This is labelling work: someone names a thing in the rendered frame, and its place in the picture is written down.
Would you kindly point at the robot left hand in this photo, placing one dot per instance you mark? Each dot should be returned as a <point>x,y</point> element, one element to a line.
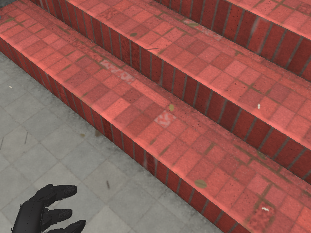
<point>34,217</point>

